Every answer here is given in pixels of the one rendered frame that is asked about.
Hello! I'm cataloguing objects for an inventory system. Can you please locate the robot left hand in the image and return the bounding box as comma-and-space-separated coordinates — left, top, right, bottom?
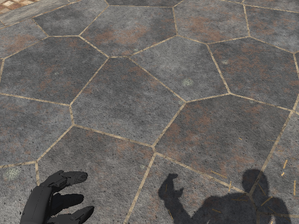
20, 170, 94, 224

